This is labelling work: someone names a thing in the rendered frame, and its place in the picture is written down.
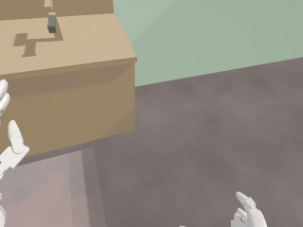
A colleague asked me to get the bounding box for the robot left hand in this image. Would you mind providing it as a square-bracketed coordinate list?
[0, 79, 29, 181]

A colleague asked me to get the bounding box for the counter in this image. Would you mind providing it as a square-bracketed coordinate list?
[0, 0, 137, 157]

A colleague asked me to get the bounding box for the tap lever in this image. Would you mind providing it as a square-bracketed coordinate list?
[47, 15, 57, 33]

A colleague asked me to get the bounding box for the robot right hand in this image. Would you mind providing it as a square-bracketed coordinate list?
[230, 191, 267, 227]

